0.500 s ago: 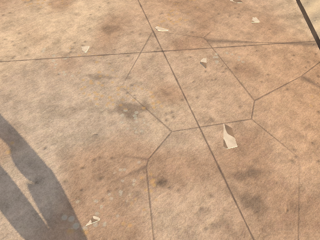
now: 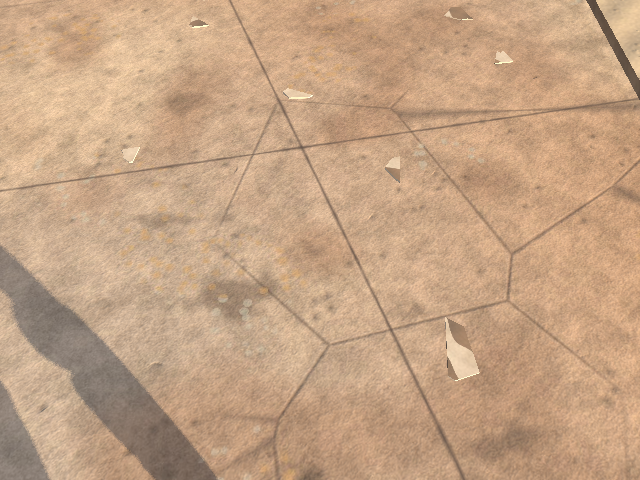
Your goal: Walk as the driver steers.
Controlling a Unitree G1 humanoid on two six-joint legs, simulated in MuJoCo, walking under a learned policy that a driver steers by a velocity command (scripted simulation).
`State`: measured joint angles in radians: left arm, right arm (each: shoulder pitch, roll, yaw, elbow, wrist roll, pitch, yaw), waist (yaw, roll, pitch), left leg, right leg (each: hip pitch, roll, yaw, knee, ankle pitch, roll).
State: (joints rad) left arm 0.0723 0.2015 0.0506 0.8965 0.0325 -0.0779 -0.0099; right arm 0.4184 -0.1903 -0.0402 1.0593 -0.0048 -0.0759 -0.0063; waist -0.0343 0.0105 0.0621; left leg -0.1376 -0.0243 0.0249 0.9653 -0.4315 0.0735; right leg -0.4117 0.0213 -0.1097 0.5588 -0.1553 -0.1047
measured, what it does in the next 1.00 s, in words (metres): walks ahead: left foot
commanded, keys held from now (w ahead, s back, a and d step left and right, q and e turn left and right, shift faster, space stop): w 1.00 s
